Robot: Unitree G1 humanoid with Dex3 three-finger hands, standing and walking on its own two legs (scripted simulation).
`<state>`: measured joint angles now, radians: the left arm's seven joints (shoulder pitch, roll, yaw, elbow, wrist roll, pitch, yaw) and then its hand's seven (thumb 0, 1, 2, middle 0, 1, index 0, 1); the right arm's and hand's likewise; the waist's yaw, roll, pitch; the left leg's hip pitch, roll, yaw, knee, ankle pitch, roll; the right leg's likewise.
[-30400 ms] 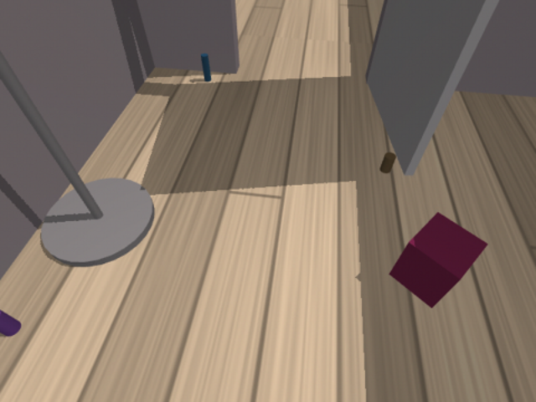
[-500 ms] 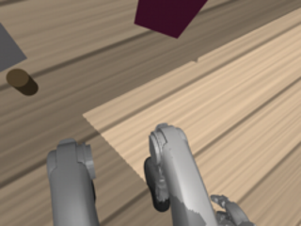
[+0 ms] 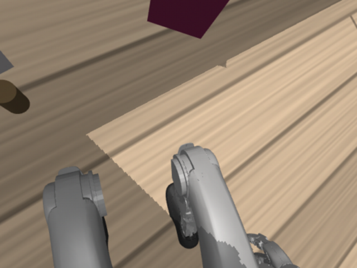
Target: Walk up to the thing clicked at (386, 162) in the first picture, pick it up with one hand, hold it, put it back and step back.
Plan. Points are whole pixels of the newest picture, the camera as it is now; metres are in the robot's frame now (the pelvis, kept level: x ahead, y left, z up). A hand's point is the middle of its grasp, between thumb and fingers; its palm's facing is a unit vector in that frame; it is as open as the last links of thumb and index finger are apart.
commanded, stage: rise first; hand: left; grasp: from above
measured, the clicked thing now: (10, 98) +0.51 +0.31 -0.28
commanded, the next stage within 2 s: none
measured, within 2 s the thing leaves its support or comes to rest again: neither
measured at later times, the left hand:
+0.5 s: hand out of the picture +0.47 +0.36 -0.16, palm faces -0.43 -0.08 -0.90, open 14.2 cm
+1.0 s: hand out of the picture +0.47 +0.36 -0.16, palm faces -0.43 -0.08 -0.90, open 14.3 cm
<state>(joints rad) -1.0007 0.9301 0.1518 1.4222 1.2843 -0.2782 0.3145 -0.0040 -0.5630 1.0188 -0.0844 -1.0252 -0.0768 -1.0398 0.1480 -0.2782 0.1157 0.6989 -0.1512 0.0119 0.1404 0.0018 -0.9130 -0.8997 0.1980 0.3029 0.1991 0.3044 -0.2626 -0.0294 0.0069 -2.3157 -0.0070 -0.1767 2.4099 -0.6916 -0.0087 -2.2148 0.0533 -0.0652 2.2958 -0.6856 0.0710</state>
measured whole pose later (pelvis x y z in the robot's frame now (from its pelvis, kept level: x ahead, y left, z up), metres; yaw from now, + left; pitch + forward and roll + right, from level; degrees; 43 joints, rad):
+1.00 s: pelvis -0.01 +0.00 -0.01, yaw +0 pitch +32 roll -11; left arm -1.04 0.97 0.15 1.49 1.31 -0.29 0.34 0.00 -0.59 1.04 -0.11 -1.06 -0.07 -1.05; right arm 0.15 -0.29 0.15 0.68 -0.15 0.00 0.14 0.00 -0.91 -0.90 0.20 0.30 0.20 0.30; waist -0.29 -0.04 0.02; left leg -2.33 -0.01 -0.19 2.43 -0.67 -0.01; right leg -2.22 0.05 -0.08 2.31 -0.67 0.07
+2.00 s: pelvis -0.01 +0.00 +0.00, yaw +0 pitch +33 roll -12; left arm -1.03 0.95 0.13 1.44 1.29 -0.27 0.29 0.00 -0.59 1.07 -0.13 -1.02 -0.07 -1.04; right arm 0.16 -0.29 0.14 0.66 -0.14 0.01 0.14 0.00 -0.91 -0.90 0.20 0.30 0.20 0.30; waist -0.28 -0.03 0.02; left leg -2.33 -0.02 -0.17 2.41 -0.67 0.00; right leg -2.21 0.04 -0.07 2.28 -0.67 0.06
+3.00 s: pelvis -0.01 +0.00 +0.00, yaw +0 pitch +33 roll -12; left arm -1.04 0.96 0.13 1.46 1.29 -0.28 0.29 0.00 -0.59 1.06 -0.14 -1.01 -0.07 -1.03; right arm 0.17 -0.30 0.15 0.65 -0.14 0.00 0.13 0.00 -0.90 -0.89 0.20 0.30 0.20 0.30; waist -0.29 -0.03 0.02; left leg -2.33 -0.02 -0.18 2.41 -0.66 0.01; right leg -2.22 0.04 -0.07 2.28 -0.66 0.06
